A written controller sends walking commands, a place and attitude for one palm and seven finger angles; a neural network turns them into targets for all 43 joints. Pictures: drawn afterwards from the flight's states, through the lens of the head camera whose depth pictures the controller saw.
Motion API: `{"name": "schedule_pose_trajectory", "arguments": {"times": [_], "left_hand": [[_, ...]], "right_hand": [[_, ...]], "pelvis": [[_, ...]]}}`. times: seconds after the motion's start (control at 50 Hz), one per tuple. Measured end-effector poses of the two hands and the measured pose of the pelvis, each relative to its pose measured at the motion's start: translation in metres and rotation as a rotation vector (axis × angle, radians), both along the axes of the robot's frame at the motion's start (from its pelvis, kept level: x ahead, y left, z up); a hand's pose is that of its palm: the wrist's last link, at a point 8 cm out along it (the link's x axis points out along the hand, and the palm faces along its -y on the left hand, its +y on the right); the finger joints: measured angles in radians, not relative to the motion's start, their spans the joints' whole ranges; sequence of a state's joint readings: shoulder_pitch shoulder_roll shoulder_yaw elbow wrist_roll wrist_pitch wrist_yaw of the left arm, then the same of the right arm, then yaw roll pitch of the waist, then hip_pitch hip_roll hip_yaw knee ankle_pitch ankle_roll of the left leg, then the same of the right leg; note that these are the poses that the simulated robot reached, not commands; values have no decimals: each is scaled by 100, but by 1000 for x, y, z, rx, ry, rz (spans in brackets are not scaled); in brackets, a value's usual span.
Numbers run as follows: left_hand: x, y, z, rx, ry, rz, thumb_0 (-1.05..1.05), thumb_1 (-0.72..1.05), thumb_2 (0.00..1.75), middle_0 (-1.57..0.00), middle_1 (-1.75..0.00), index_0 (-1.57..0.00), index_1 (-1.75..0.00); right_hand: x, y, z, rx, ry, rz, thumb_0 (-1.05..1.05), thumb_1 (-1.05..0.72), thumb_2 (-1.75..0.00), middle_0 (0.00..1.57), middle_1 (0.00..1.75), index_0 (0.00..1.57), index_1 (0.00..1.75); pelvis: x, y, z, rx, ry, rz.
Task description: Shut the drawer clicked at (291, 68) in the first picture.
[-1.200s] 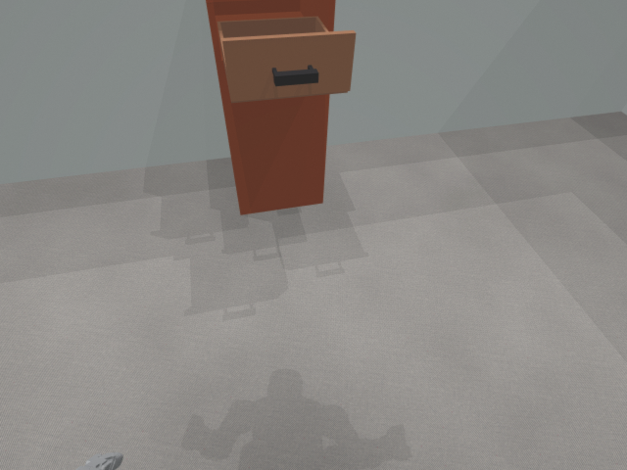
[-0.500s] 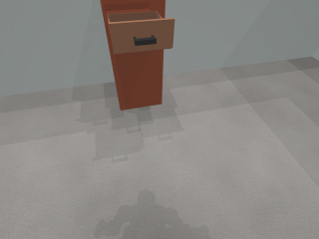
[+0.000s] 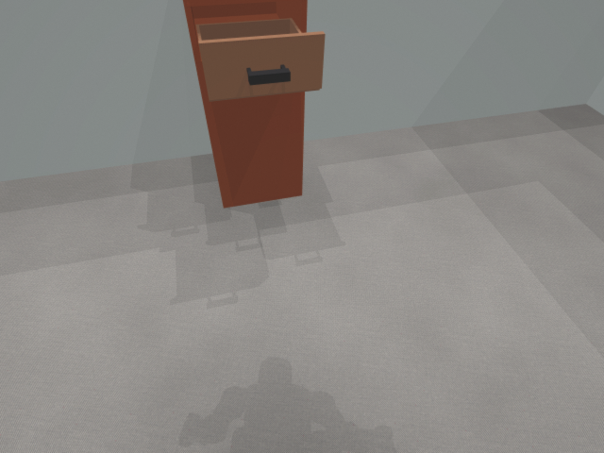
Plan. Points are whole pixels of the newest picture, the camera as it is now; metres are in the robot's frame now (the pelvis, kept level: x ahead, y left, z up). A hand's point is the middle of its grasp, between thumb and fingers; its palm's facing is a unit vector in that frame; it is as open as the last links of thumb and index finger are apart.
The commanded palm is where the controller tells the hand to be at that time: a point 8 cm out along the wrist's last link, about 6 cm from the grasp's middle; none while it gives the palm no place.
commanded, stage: look at it before walking up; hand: left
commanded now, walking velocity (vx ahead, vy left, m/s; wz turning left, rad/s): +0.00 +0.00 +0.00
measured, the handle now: (267, 72) +1.05 +0.16 +0.01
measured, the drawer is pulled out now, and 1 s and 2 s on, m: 0.28 0.28 0.28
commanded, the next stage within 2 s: walk to a spot facing it in 0.34 s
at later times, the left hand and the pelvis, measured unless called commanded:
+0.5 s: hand out of the picture +0.07 +0.25 -0.16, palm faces -0.02 -0.94 -0.34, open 7.4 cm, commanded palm none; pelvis +0.00 +0.00 +0.00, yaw +0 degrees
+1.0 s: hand out of the picture +0.11 +0.13 -0.17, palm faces -0.15 -0.97 -0.21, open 7.4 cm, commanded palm none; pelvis +0.10 -0.05 -0.01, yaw -14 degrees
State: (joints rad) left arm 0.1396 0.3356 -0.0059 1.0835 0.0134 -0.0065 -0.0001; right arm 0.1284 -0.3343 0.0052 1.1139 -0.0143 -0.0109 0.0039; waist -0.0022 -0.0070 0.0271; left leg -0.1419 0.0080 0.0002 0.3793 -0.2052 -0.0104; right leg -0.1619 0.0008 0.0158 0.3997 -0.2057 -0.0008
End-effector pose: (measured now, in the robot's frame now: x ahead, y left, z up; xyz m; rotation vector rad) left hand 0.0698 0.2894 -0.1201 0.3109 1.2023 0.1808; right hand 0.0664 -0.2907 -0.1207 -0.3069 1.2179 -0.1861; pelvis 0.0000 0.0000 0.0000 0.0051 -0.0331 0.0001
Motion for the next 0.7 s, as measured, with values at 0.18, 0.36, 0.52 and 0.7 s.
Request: {"name": "schedule_pose_trajectory", "arguments": {"times": [0.18, 0.36, 0.52, 0.7], "left_hand": [[1, 1, 0, 1, -1, 4, 0, 90, 90, -20, -30, -20, -30], [0, 3, 2, 6, 1, 6, 0, 90, 90, -20, -30, -20, -30], [-3, 1, 0, 6, 9, 13, 0, 90, 90, -20, -30, -20, -30], [-17, -30, -23, -76, 134, -9, 0, 90, 90, -20, -30, -20, -29]], "right_hand": [[7, -1, 2, -4, -14, 3, 1, -91, -90, 21, 30, 20, 30], [11, 1, 3, -1, -21, 6, 1, -91, -90, 21, 30, 20, 30], [7, 3, 0, 2, -16, 0, 1, -91, -90, 20, 30, 20, 30], [-27, 22, -23, 78, 22, -127, 1, -91, -90, 20, 30, 20, 30]], "pelvis": [[3, 0, 1, -1, -3, -1], [3, 0, 1, -1, -5, -2], [4, 0, 0, -1, -6, -13], [27, -4, -11, 10, 5, -114]]}}
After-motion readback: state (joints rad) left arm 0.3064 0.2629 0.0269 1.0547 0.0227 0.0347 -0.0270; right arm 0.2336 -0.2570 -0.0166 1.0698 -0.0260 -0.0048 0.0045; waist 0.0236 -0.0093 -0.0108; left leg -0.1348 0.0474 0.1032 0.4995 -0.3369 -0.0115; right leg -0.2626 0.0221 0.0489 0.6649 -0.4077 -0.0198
